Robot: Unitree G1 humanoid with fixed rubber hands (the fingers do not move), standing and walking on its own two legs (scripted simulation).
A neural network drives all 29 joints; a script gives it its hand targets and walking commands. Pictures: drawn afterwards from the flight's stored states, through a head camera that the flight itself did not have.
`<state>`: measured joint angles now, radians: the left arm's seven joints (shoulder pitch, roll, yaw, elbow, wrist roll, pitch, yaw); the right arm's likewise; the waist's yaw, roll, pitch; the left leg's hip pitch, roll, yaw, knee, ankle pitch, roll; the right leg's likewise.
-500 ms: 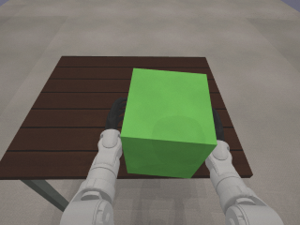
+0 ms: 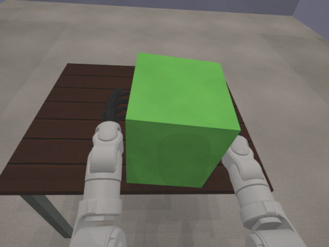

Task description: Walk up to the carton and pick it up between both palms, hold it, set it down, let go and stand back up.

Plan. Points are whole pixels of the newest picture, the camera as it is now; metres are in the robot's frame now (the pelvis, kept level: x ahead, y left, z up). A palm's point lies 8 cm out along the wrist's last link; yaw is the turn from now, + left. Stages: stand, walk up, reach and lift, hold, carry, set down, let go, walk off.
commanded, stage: reach and lift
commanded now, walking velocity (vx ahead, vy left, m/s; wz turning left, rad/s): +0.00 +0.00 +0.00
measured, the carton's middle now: (171, 124) +0.38 -0.01 +0.11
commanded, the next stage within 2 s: hold in 1.20 s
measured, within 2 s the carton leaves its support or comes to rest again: neither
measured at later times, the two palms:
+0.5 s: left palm (111, 114) +0.37 +0.13 +0.16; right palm (235, 127) +0.35 -0.15 +0.14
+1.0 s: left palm (114, 110) +0.37 +0.13 +0.17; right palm (240, 126) +0.35 -0.16 +0.15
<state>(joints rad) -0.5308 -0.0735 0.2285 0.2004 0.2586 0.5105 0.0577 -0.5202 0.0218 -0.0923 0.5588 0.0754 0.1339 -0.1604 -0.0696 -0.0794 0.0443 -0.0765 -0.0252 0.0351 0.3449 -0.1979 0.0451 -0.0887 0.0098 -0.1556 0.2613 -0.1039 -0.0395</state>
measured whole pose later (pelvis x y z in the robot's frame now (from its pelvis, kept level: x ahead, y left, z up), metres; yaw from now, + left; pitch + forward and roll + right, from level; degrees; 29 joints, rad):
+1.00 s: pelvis -0.01 -0.01 +0.00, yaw +0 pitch -9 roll -1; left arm -0.62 -0.07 0.30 0.18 0.32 0.63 -0.01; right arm -0.61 0.03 -0.10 0.53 0.06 0.25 -0.18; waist -0.10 -0.05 0.09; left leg 0.00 -0.02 0.03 0.35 -0.20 0.04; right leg -0.01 0.02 -0.16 0.26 -0.10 -0.04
